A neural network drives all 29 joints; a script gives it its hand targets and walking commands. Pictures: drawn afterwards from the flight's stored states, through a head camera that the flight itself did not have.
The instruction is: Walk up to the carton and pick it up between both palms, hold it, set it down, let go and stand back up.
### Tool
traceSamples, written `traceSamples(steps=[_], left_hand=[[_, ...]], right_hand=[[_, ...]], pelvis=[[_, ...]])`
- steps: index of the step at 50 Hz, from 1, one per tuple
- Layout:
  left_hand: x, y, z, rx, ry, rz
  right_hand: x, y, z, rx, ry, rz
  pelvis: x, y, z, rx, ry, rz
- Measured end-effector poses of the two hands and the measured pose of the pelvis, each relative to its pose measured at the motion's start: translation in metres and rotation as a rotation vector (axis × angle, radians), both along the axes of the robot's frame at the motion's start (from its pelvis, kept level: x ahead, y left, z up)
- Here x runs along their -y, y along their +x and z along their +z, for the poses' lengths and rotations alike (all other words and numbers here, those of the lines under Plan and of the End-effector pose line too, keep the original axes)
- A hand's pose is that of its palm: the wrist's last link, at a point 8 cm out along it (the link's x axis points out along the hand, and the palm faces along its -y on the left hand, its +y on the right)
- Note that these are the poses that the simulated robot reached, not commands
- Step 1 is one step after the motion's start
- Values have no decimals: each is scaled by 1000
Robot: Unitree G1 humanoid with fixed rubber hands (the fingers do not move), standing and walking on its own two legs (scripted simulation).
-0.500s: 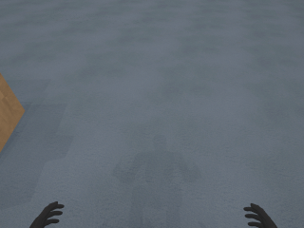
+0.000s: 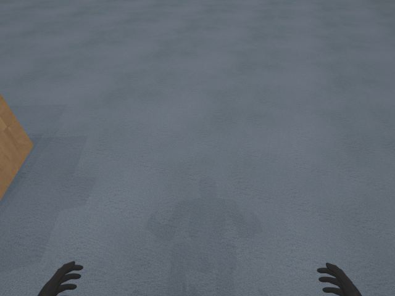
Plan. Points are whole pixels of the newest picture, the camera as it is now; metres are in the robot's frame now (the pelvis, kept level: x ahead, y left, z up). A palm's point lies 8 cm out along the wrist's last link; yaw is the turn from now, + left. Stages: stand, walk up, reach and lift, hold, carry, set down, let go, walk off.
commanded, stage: stand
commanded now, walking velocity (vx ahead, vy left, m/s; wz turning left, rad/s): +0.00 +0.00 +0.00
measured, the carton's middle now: out of the picture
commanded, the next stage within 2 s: walk up in 0.08 s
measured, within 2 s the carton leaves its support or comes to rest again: neither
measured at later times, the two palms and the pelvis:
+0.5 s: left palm out of the picture +0.13 +0.39 -0.01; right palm (330, 270) +0.21 -0.26 -0.03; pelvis +0.02 +0.04 +0.01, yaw +8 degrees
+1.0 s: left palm out of the picture +0.10 +0.49 -0.04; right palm (243, 202) +0.38 -0.11 -0.05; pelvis +0.14 +0.13 +0.01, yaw +35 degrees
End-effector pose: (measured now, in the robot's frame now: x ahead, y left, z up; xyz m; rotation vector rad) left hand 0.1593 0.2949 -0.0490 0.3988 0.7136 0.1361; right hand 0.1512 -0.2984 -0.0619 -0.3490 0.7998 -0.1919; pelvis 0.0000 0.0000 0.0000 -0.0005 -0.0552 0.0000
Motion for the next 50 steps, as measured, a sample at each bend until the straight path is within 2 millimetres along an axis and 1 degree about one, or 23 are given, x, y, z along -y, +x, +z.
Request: traceSamples(steps=[14,16,18,21,23,25,28,31,33,35,37,40,43,47,50], left_hand=[[-2,1,0,-3,0,0],[-7,-2,2,15,2,9],[-22,-11,8,30,19,39],[-51,-24,22,29,60,83],[-72,-27,31,29,88,102],[-95,-28,35,30,109,120],[-129,-32,28,17,111,150],[-162,-37,6,-12,96,179],[-170,-39,-3,-29,67,203],[-171,-39,-5,-27,31,227],[-174,-41,-6,-30,5,254],[-181,-47,-4,-32,-6,310],[-188,-55,0,-37,2,376],[-193,-61,6,-46,28,459],[-191,-56,12,-37,48,517]], right_hand=[[0,1,0,-9,-2,-1],[-3,2,0,-29,12,35],[-7,10,4,-60,13,86],[-15,32,17,-61,11,151],[-24,45,24,-56,10,179],[-35,56,28,-57,5,202],[-61,68,27,-82,-13,231],[-86,72,13,-122,-55,241],[-100,65,9,-164,-64,236],[-109,60,12,-214,-77,243],[-114,64,16,-250,-96,257],[-126,84,18,-277,-116,302],[-141,119,16,-277,-124,368],[-164,180,13,-253,-121,469],[-183,232,9,-220,-108,544]], pelvis=[[-1,1,0,-2,-2,0],[-2,3,1,1,-5,20],[-5,5,3,7,0,58],[-18,10,10,8,10,104],[-29,15,14,8,11,125],[-41,20,14,7,5,140],[-64,28,10,-12,-18,173],[-92,36,-5,-18,-40,213],[-102,42,-5,-13,-30,245],[-110,49,1,-24,-43,292],[-117,56,7,-37,-45,328],[-125,69,10,-45,-44,393],[-129,85,11,-50,-38,460],[-129,112,11,-66,-33,550],[-125,139,10,-92,-31,613]])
